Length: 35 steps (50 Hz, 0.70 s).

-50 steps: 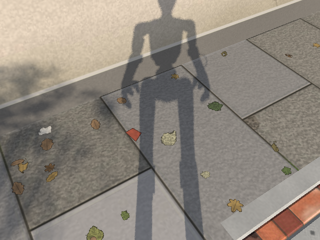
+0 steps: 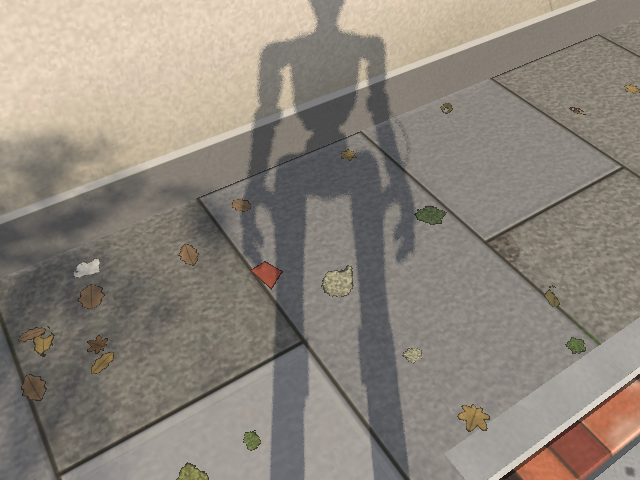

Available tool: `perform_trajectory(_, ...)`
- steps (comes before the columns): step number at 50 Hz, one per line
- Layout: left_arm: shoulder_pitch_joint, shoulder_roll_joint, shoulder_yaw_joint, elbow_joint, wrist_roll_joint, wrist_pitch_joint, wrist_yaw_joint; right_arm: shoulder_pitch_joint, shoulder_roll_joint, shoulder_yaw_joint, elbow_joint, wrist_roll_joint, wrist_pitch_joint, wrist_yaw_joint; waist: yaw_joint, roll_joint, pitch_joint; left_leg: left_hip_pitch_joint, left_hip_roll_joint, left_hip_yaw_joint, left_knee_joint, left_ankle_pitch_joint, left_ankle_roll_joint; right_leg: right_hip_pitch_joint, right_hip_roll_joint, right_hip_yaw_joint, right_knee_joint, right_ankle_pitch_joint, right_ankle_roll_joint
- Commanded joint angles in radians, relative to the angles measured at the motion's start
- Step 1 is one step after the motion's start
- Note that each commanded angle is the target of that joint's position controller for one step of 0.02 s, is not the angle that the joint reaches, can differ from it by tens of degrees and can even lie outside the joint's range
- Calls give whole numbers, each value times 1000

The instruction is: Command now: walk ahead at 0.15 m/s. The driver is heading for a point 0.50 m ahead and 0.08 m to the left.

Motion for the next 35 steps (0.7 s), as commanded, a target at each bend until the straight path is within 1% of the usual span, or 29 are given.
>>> perform_trajectory(1,45,95,19,-22,8,2,-1,106,-152,-39,-1,0,5,2,-29,86,18,-17,137,-190,-142,-387,56,-97,9,-22,96,-252,-59)
perform_trajectory(2,-24,114,27,-61,23,5,-14,169,-192,-56,10,0,12,6,-68,141,76,-6,223,-325,-231,-648,115,-256,38,-72,222,-366,-64)
perform_trajectory(3,-116,98,23,-120,37,-1,-30,200,-209,-69,22,0,14,6,-91,199,172,-21,349,-462,-325,-742,183,-389,-5,-128,362,-316,-61)
perform_trajectory(4,-193,97,25,-165,38,-11,-40,195,-170,-64,19,-4,5,9,-90,140,239,-34,401,-513,-362,-652,212,-496,-63,-111,469,-253,-54)
perform_trajectory(5,-188,90,29,-172,37,-25,-49,170,-155,-64,11,-6,-9,11,-60,75,225,3,390,-483,-354,-543,204,-545,-87,-95,510,-195,-46)
perform_trajectory(6,-147,86,33,-164,37,-40,-60,149,-158,-68,0,-9,-25,13,-36,50,174,50,367,-436,-338,-455,191,-552,-100,-92,523,-154,-39)
perform_trajectory(7,-124,93,40,-161,35,-52,-70,136,-162,-72,-9,-8,-39,14,-22,45,130,69,341,-380,-328,-381,177,-529,-101,-103,516,-125,-36)
perform_trajectory(8,-123,99,46,-168,29,-59,-76,122,-164,-74,-18,-4,-52,15,-13,57,103,61,310,-325,-325,-333,161,-492,-96,-117,487,-103,-33)
perform_trajectory(10,-162,93,51,-201,22,-59,-83,113,-164,-76,-27,1,-68,16,-11,104,96,4,278,-254,-327,-305,144,-419,-88,-137,395,-67,-31)
perform_trajectory(11,-185,88,51,-222,20,-57,-85,118,-170,-79,-28,0,-73,16,-15,133,109,-32,282,-241,-327,-308,145,-376,-92,-140,332,-68,-34)
perform_trajectory(12,-200,91,53,-236,18,-54,-86,120,-173,-81,-31,-1,-77,18,-18,138,121,-56,283,-226,-326,-300,147,-336,-87,-154,284,-76,-39)
perform_trajectory(14,-196,102,58,-256,15,-54,-86,119,-188,-86,-40,-1,-81,24,-16,128,132,-99,300,-209,-313,-301,161,-245,-76,-193,214,-93,-56)
perform_trajectory(15,-162,105,62,-256,14,-59,-86,108,-194,-89,-46,3,-84,28,3,111,134,-140,308,-198,-292,-300,167,-165,-67,-214,180,-71,-68)
perform_trajectory(16,-84,112,70,-238,14,-65,-83,81,-201,-91,-55,5,-87,32,45,80,122,-200,291,-164,-224,-243,162,-37,-42,-237,144,-64,-80)
perform_trajectory(17,68,139,87,-194,18,-76,-74,62,-200,-88,-63,0,-92,38,117,27,64,-280,245,-103,-45,-56,150,167,-11,-244,115,-103,-94)
perform_trajectory(18,310,225,119,-130,31,-94,-57,30,-169,-76,-81,-12,-98,44,228,-139,-61,-417,141,15,360,119,118,419,-132,-49,29,-298,-128)
perform_trajectory(19,424,320,132,-110,48,-102,-51,-3,-65,-54,-156,2,-109,55,209,-416,-121,-702,-13,28,741,-233,74,521,-396,536,-227,-798,-195)
perform_trajectory(20,251,227,102,-146,47,-93,-51,-62,-118,-66,-176,-9,-107,58,130,-214,-28,-794,18,-118,908,-138,100,385,-404,634,-254,-792,-192)
perform_trajectory(21,142,205,93,-182,38,-95,-56,-77,-131,-69,-184,-4,-109,69,74,-101,9,-805,87,-125,929,-17,106,303,-388,483,-207,-655,-177)
perform_trajectory(22,112,183,87,-188,28,-103,-61,-57,-132,-68,-173,-6,-110,79,43,-42,-2,-744,130,-115,891,55,94,238,-340,365,-224,-531,-171)
perform_trajectory(23,100,174,80,-189,21,-110,-59,-41,-127,-70,-169,-20,-103,86,13,-46,-8,-699,153,-97,856,71,76,192,-308,297,-252,-472,-163)
perform_trajectory(24,92,149,70,-185,22,-119,-54,-34,-111,-67,-167,-27,-85,93,-6,-57,13,-685,159,-102,848,82,53,150,-286,221,-277,-424,-145)
perform_trajectory(25,111,138,66,-176,22,-128,-49,-51,-100,-65,-176,-23,-69,99,-8,-62,43,-701,154,-106,853,99,40,129,-275,165,-294,-364,-134)
perform_trajectory(26,137,135,63,-166,20,-135,-45,-79,-96,-64,-185,-17,-57,103,-6,-48,77,-741,146,-109,856,128,32,127,-263,103,-304,-285,-121)
perform_trajectory(28,170,138,61,-162,19,-145,-47,-159,-95,-62,-213,-4,-42,103,8,-25,118,-768,125,-85,792,201,27,100,-234,-30,-329,-112,-82)
perform_trajectory(30,189,123,53,-165,21,-154,-49,-238,-94,-57,-243,4,-39,105,19,-33,140,-742,105,-34,693,275,30,76,-202,-141,-355,53,-62)
perform_trajectory(32,218,106,43,-157,20,-161,-43,-317,-91,-49,-277,4,-42,107,29,-31,161,-726,98,35,584,318,43,98,-190,-222,-372,235,-52)
perform_trajectory(34,234,114,39,-150,12,-164,-31,-375,-77,-35,-311,-1,-47,111,27,-29,167,-657,90,109,439,342,63,136,-194,-291,-378,457,-35)
perform_trajectory(35,235,125,37,-149,11,-166,-24,-383,-78,-32,-319,-1,-48,109,18,-34,157,-594,65,147,382,347,81,164,-198,-324,-358,658,-23)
